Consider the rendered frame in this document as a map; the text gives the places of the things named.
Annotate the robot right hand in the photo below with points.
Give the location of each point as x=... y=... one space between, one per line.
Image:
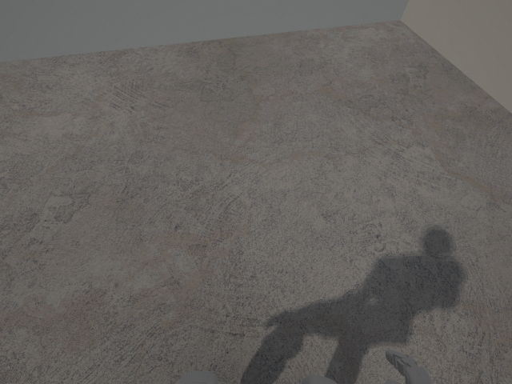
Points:
x=407 y=367

